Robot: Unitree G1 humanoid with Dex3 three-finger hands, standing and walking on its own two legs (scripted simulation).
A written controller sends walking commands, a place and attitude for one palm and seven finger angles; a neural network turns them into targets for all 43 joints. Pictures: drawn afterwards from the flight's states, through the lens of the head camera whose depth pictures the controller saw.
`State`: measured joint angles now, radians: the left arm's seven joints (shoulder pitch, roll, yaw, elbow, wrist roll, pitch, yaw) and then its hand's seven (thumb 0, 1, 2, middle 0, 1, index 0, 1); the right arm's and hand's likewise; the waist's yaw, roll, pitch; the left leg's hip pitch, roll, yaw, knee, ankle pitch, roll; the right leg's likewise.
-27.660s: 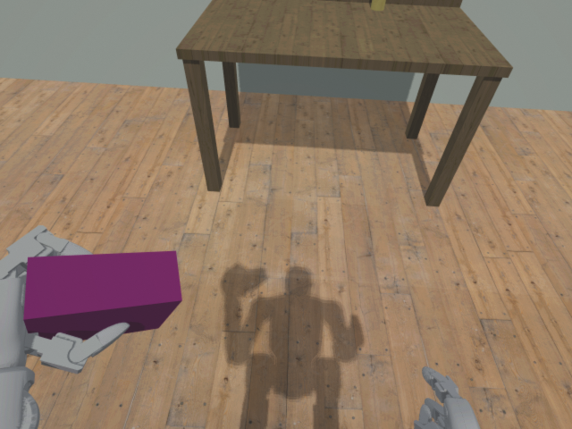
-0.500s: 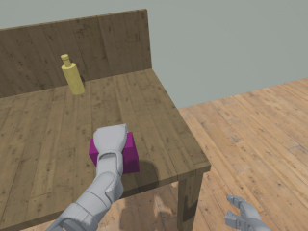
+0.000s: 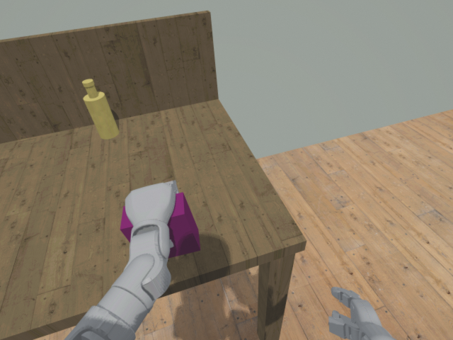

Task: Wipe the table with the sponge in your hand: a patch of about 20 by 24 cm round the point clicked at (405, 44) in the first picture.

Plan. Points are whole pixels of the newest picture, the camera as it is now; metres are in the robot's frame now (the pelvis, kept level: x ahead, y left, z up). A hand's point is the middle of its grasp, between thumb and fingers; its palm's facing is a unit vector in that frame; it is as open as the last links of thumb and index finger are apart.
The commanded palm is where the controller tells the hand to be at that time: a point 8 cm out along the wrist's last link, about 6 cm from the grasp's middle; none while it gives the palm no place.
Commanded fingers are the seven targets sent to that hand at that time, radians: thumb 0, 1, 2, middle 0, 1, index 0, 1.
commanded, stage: slide back across to the middle lane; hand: left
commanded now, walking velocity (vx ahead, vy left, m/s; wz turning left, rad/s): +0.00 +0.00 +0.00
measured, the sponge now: (167, 235) +0.33 +0.17 +0.01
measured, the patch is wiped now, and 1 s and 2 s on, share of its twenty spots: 0.95 0.95 0.95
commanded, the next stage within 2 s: wipe forward along the middle lane in 0.50 s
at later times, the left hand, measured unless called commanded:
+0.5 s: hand (142, 226) +0.30 +0.20 +0.06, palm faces +0.04 -0.13 -0.99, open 9.8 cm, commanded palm +0.25 +0.22 +0.11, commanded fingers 0.00 0.10 1.30 -1.20 -1.60 -1.20 -1.60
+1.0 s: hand (132, 221) +0.32 +0.22 +0.06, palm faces -0.05 -0.06 -1.00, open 9.9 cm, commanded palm +0.30 +0.24 +0.09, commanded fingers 0.00 0.10 1.30 -1.20 -1.60 -1.20 -1.60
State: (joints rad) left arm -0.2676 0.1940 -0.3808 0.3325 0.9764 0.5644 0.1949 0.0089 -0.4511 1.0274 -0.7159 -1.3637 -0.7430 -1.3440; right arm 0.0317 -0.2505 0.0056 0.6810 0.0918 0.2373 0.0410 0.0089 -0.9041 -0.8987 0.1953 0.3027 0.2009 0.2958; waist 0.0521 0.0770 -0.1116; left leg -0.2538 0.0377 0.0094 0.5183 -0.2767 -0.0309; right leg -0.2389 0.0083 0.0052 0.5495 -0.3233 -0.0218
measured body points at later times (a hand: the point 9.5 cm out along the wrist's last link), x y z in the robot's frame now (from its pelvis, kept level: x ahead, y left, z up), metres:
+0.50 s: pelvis +0.00 +0.00 +0.00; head -0.03 -0.04 +0.45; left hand +0.29 +0.20 +0.12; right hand +0.23 -0.22 -0.08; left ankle +0.00 +0.14 -0.73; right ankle -0.02 -0.11 -0.73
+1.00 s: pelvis -0.01 -0.01 +0.00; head -0.02 -0.05 +0.45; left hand +0.32 +0.22 +0.11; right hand +0.19 -0.24 -0.11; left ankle +0.00 +0.14 -0.73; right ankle -0.02 -0.11 -0.73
